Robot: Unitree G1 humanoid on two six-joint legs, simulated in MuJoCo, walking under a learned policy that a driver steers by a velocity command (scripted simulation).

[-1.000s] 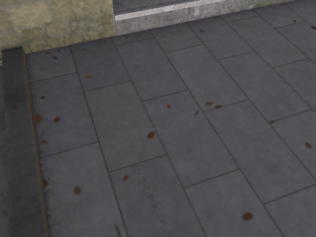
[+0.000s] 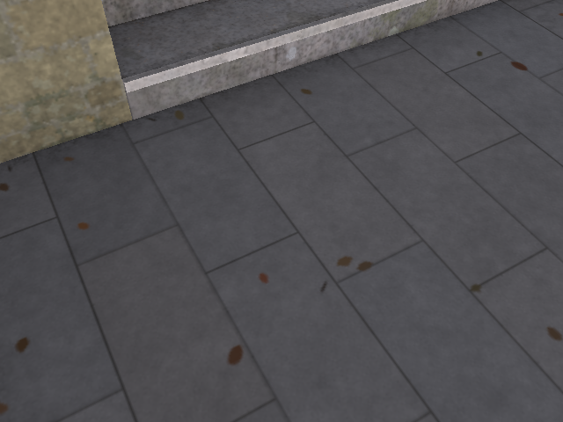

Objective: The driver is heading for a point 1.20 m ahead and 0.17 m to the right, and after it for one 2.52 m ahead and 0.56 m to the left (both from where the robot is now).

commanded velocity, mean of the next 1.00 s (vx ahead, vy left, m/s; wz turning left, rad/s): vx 0.50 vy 0.00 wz -0.37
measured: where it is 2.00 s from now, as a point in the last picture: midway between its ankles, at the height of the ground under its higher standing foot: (356, 237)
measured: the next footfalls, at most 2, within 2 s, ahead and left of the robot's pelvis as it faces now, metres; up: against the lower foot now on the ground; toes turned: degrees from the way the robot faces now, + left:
right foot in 0.22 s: +0.27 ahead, -0.07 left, +0.00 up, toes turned -13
left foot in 0.74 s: +0.63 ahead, -0.01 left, +0.00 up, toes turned -19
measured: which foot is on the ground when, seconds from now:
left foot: down 0.00-0.20, up 0.22-0.72, down 0.74-1.00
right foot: up 0.00-0.20, down 0.22-0.76, up 0.78-1.00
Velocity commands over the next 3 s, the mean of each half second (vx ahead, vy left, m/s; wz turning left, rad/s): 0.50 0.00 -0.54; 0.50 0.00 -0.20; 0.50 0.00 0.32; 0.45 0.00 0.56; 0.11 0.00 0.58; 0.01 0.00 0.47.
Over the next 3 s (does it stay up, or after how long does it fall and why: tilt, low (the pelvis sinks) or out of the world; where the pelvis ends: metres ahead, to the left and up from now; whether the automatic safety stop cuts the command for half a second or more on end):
stays up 1.15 -0.16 0.00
